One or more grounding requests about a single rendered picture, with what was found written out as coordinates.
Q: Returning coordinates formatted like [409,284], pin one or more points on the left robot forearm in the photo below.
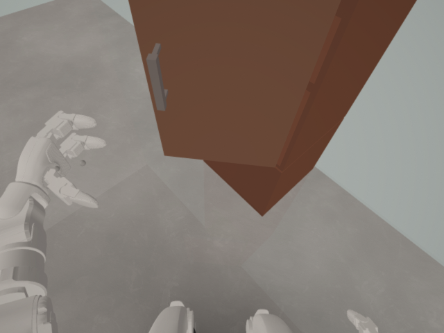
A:
[22,242]

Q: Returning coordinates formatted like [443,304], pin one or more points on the handle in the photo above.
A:
[160,93]

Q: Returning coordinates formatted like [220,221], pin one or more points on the left robot upper arm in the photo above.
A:
[33,314]

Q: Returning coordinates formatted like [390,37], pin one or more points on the cupboard door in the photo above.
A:
[235,70]

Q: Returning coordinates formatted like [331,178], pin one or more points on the robot left shin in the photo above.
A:
[176,303]

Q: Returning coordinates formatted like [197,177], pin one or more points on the robot right hand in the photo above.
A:
[364,325]

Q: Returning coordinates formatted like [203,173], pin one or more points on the robot left hand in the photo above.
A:
[40,155]

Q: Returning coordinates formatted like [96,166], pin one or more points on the robot left thigh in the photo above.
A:
[175,319]

